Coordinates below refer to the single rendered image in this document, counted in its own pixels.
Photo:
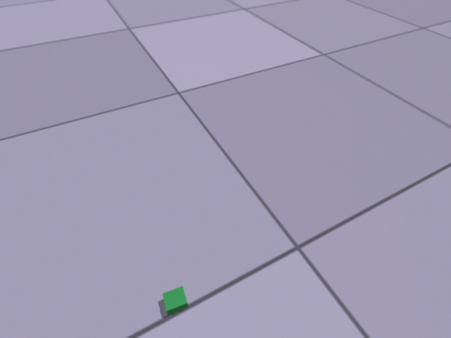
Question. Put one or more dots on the small box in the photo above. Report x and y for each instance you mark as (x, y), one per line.
(175, 300)

